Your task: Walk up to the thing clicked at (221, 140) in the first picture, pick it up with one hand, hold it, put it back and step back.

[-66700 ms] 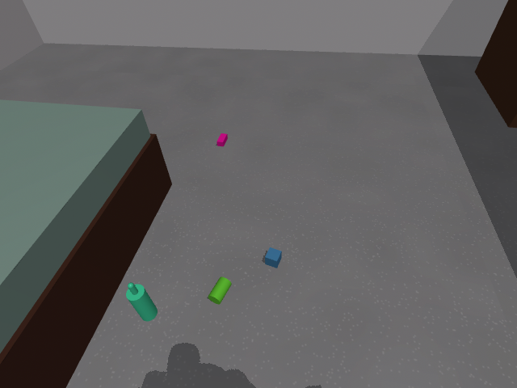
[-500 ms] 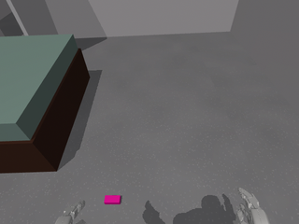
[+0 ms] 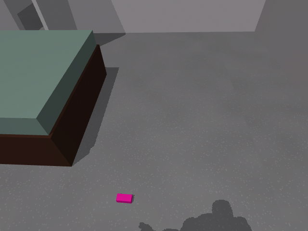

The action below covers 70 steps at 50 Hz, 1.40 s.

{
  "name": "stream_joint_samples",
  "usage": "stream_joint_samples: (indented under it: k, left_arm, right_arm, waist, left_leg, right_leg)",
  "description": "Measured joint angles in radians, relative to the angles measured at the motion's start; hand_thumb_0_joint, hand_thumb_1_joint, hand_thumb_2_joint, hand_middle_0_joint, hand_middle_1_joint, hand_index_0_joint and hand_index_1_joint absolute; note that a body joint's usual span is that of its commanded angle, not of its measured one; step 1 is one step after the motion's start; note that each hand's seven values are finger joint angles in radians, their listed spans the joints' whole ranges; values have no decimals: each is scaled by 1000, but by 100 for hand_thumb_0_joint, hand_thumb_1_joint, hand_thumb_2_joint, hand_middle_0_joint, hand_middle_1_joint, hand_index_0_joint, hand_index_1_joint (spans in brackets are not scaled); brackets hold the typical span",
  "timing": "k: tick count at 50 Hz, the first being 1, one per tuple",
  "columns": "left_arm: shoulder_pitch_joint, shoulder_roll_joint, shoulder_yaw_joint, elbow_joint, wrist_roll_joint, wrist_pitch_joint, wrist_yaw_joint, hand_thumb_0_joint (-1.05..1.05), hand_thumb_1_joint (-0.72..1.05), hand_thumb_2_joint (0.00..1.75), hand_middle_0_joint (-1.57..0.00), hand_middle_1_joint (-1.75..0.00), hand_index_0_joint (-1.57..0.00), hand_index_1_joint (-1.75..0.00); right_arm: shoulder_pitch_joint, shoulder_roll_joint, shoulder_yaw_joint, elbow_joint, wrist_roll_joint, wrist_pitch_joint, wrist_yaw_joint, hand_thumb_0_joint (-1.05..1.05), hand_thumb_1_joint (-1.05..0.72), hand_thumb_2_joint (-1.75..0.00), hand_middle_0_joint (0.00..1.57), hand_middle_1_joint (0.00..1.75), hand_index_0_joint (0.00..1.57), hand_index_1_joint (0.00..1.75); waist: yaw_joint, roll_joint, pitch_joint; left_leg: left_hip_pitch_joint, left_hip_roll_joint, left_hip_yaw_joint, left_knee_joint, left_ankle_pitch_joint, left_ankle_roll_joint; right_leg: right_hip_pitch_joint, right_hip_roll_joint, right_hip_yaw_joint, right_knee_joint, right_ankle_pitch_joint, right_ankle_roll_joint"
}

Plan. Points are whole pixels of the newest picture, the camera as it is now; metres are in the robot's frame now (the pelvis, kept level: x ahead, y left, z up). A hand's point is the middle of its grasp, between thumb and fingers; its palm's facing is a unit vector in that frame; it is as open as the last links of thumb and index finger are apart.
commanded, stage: stand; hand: left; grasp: from above
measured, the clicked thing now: (124, 198) +0.48 +0.25 -0.73
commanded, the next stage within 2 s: none
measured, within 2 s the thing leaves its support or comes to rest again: neither
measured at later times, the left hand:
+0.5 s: hand out of the picture +0.04 +0.24 -0.14, palm faces +0.06 -0.94 -0.35, open 7.4 cm
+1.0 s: hand out of the picture +0.06 +0.23 -0.13, palm faces +0.05 -0.94 -0.34, open 7.4 cm
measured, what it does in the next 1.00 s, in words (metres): stands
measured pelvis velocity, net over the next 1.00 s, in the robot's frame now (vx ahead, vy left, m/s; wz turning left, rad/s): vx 0.01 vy -0.02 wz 0.03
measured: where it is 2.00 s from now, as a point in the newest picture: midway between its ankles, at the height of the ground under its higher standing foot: outside the picture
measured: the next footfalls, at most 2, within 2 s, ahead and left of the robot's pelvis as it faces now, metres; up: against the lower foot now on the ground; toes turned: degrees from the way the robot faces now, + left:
none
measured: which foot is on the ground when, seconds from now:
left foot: down 0.00-1.00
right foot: down 0.00-1.00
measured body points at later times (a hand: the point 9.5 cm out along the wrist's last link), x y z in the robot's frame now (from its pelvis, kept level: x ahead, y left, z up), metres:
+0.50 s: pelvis +0.00 -0.01 +0.03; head +0.00 -0.01 +0.47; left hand +0.04 +0.29 -0.11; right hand +0.09 -0.28 -0.12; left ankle +0.01 +0.12 -0.72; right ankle +0.01 -0.15 -0.72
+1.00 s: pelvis +0.01 -0.02 +0.03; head +0.02 -0.02 +0.48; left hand +0.06 +0.28 -0.11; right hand +0.08 -0.30 -0.11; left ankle +0.01 +0.12 -0.72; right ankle +0.01 -0.15 -0.72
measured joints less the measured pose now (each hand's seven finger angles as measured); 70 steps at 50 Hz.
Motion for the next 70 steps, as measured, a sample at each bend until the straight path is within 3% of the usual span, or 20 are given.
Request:
stream_joint_samples:
  k: [11, 23, 70]
  left_arm:
    - [-7, -15, -13, 206, -14, -22, 0, 0, 90, 90, -20, -30, -20, -30]
    - [-56, -1, -18, 307, -15, -33, -2, 0, 90, 90, -21, -30, -21, -30]
    - [-126, 24, -17, 362, -29, -42, -24, 0, 90, 90, -21, -30, -21, -30]
  right_arm:
    - [-28, 23, 15, 105, 19, 20, -9, 1, -90, -90, 20, 30, 21, 30]
    - [-63, 12, 21, 167, 32, 27, -11, 1, -90, -90, 20, 30, 21, 30]
    - [-83, -23, 45, 216, 38, 18, -6, 1, -90, -90, 20, 30, 21, 30]
  waist:
    - [2, 14, 24]
    - [1, 20, 32]
    - [-8, 15, 30]
  left_leg:
    - [122, -2, -17, -166, 81, -2]
    - [193, 1, -31, -268, 139, -12]
    - [235, 21, -44, -358, 168, -31]
  right_leg:
    - [135, -2, -22, -179, 82, 1]
    - [210, 2, -38, -280, 134, -4]
    - [253, 22, -52, -366, 159, -22]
